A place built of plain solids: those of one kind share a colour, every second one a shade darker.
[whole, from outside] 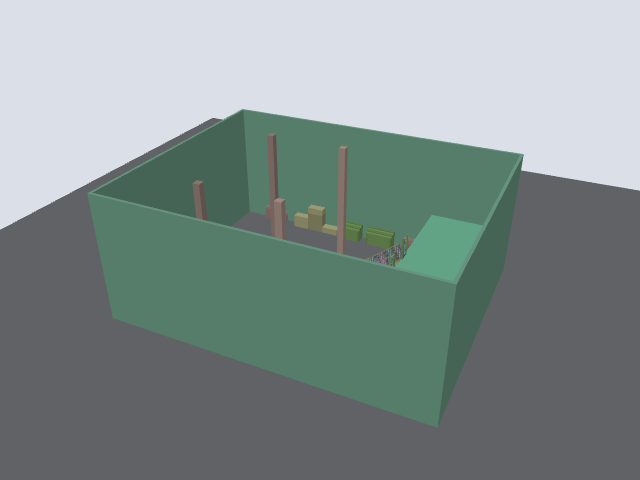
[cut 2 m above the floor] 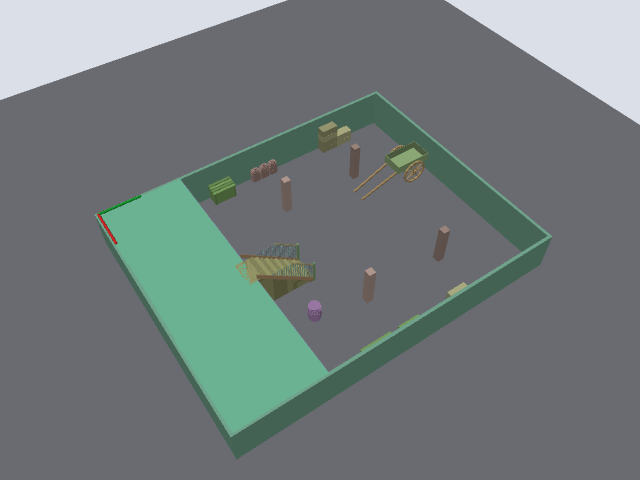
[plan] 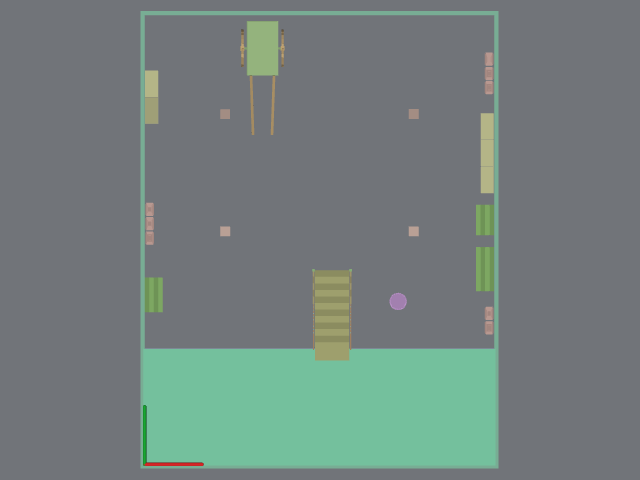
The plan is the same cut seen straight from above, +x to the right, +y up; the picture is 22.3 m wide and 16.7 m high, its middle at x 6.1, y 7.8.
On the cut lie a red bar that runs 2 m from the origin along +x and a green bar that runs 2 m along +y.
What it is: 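An aisled barn 12.2 x 15.6 m, 6.6 m high; a nave 6.6 m broad between two rows of posts 0.35 m square, 4.1 m apart, aisles 2.8 m broad; at the rear a loft 4.0 m deep at 2.39 m over closed bays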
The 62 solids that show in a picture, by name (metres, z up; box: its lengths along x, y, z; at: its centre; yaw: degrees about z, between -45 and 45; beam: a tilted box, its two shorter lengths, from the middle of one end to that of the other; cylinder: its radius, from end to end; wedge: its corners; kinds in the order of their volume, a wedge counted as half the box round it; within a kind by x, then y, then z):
{
 "loft_1": {"box": [12.26, 4.07, 2.44], "at": [6.08, 1.99, 1.17]},
 "wall_1": {"box": [0.15, 15.92, 6.63], "at": [-0.07, 7.81, 3.27]},
 "wall_2": {"box": [12.46, 0.15, 6.63], "at": [6.08, -0.07, 3.27]},
 "wall_3": {"box": [12.46, 0.15, 6.63], "at": [6.08, 15.7, 3.27]},
 "wall_4": {"box": [0.15, 15.92, 6.63], "at": [12.23, 7.81, 3.27]},
 "stair_1": {"box": [1.2, 0.64, 2.26], "at": [6.52, 3.93, 1.08]},
 "stair_2": {"box": [1.2, 0.64, 2.07], "at": [6.52, 4.16, 0.99]},
 "stair_3": {"box": [1.2, 0.64, 1.89], "at": [6.52, 4.38, 0.9]},
 "stair_4": {"box": [1.2, 0.64, 1.71], "at": [6.52, 4.61, 0.8]},
 "stair_5": {"box": [1.2, 0.64, 1.52], "at": [6.52, 4.84, 0.71]},
 "stair_6": {"box": [1.2, 0.64, 1.34], "at": [6.52, 5.06, 0.62]},
 "stair_7": {"box": [1.2, 0.64, 1.15], "at": [6.52, 5.29, 0.53]},
 "stair_8": {"box": [1.2, 0.64, 0.97], "at": [6.52, 5.52, 0.43]},
 "stair_9": {"box": [1.2, 0.64, 0.79], "at": [6.52, 5.75, 0.34]},
 "stair_10": {"box": [1.2, 0.64, 0.6], "at": [6.52, 5.97, 0.25]},
 "stair_11": {"box": [1.2, 0.64, 0.42], "at": [6.52, 6.2, 0.16]},
 "stair_12": {"box": [1.2, 0.64, 0.23], "at": [6.52, 6.43, 0.07]},
 "post_1": {"box": [0.35, 0.35, 6.63], "at": [2.8, 8.1, 3.27]},
 "post_2": {"box": [0.35, 0.35, 6.63], "at": [2.8, 12.18, 3.27]},
 "post_3": {"box": [0.35, 0.35, 6.63], "at": [9.36, 8.1, 3.27]},
 "post_4": {"box": [0.35, 0.35, 6.63], "at": [9.36, 12.18, 3.27]},
 "bales_1": {"box": [0.46, 0.92, 0.41], "at": [0.24, 12.31, 0.15]},
 "bales_2": {"box": [0.46, 0.92, 0.36], "at": [0.24, 12.31, 0.54]},
 "bales_3": {"box": [0.46, 0.92, 0.36], "at": [0.24, 12.31, 0.9]},
 "bales_4": {"box": [0.46, 0.92, 0.36], "at": [0.24, 12.31, 1.26]},
 "bales_5": {"box": [0.46, 0.92, 0.41], "at": [0.24, 13.24, 0.15]},
 "bales_6": {"box": [0.46, 0.92, 0.36], "at": [0.24, 13.24, 0.54]},
 "bales_7": {"box": [0.46, 0.92, 0.41], "at": [11.92, 9.89, 0.15]},
 "bales_8": {"box": [0.46, 0.92, 0.41], "at": [11.92, 10.82, 0.15]},
 "bales_9": {"box": [0.46, 0.92, 0.36], "at": [11.92, 10.82, 0.54]},
 "bales_10": {"box": [0.46, 0.92, 0.36], "at": [11.92, 10.82, 0.9]},
 "bales_11": {"box": [0.46, 0.92, 0.36], "at": [11.92, 10.82, 1.26]},
 "bales_12": {"box": [0.46, 0.92, 0.41], "at": [11.92, 11.75, 0.15]},
 "bales_13": {"box": [0.46, 0.92, 0.36], "at": [11.92, 11.75, 0.54]},
 "bin_1": {"box": [0.16, 1.21, 0.18], "at": [0.08, 5.89, 0.78]},
 "bin_2": {"box": [0.16, 1.21, 0.15], "at": [0.24, 5.89, 0.76]},
 "bin_3": {"box": [0.6, 1.17, 0.74], "at": [0.3, 5.89, 0.32]},
 "bin_4": {"box": [0.16, 1.21, 0.11], "at": [0.39, 5.89, 0.74]},
 "bin_5": {"box": [0.16, 1.21, 0.07], "at": [0.55, 5.89, 0.72]},
 "bin_6": {"box": [0.16, 1.54, 0.07], "at": [11.61, 6.78, 0.72]},
 "bin_7": {"box": [0.16, 1.07, 0.07], "at": [11.61, 8.5, 0.72]},
 "bin_8": {"box": [0.16, 1.54, 0.11], "at": [11.77, 6.78, 0.74]},
 "bin_9": {"box": [0.16, 1.07, 0.11], "at": [11.77, 8.5, 0.74]},
 "bin_10": {"box": [0.6, 1.5, 0.74], "at": [11.86, 6.78, 0.32]},
 "bin_11": {"box": [0.6, 1.03, 0.74], "at": [11.86, 8.5, 0.32]},
 "bin_12": {"box": [0.16, 1.54, 0.15], "at": [11.92, 6.78, 0.76]},
 "bin_13": {"box": [0.16, 1.07, 0.15], "at": [11.92, 8.5, 0.76]},
 "bin_14": {"box": [0.16, 1.54, 0.18], "at": [12.08, 6.78, 0.78]},
 "bin_15": {"box": [0.16, 1.07, 0.18], "at": [12.08, 8.5, 0.78]},
 "face_1": {"box": [5.92, 0.012, 2.41], "at": [2.96, 4.03, 1.16]},
 "face_2": {"box": [5.04, 0.012, 2.41], "at": [9.64, 4.03, 1.16]},
 "cart_rod_1": {"wedge": [[3.65, 13.5, 0.87], [3.65, 13.53, 0.79], [3.72, 11.45, 0.09], [3.72, 11.48, 0.0], [3.75, 13.51, 0.87], [3.75, 13.54, 0.79], [3.82, 11.46, 0.09], [3.82, 11.49, 0.0]]},
 "cart_rod_2": {"wedge": [[4.38, 11.46, 0.09], [4.38, 11.49, 0.0], [4.45, 13.51, 0.87], [4.45, 13.54, 0.79], [4.48, 11.45, 0.09], [4.48, 11.48, 0.0], [4.55, 13.5, 0.87], [4.55, 13.53, 0.79]]},
 "stair_guard_string_1": {"wedge": [[5.85, 3.97, 2.23], [5.85, 3.97, 2.46], [5.85, 6.75, -0.02], [5.85, 6.75, 0.21], [5.89, 3.97, 2.23], [5.89, 3.97, 2.46], [5.89, 6.75, -0.02], [5.89, 6.75, 0.21]]},
 "stair_guard_string_2": {"wedge": [[7.15, 3.97, 2.23], [7.15, 3.97, 2.46], [7.15, 6.75, -0.02], [7.15, 6.75, 0.21], [7.19, 3.97, 2.23], [7.19, 3.97, 2.46], [7.19, 6.75, -0.02], [7.19, 6.75, 0.21]]},
 "cart_1": {"box": [0.029, 1.9, 0.42], "at": [3.56, 14.47, 1.1]},
 "cart_2": {"box": [1.04, 0.028, 0.42], "at": [4.1, 13.53, 1.1]},
 "cart_3": {"box": [1.1, 1.9, 0.03], "at": [4.1, 14.47, 0.88]},
 "cart_4": {"box": [1.04, 0.028, 0.42], "at": [4.1, 15.41, 1.1]},
 "cart_5": {"box": [0.029, 1.9, 0.42], "at": [4.63, 14.47, 1.1]},
 "cask_1": {"cylinder": 0.26, "from": [8.82, 5.66, 0.85], "to": [8.82, 5.66, 0.9]},
 "stair_guard_newel_1": {"box": [0.09, 0.09, 1.26], "at": [7.17, 3.97, 2.86]}
}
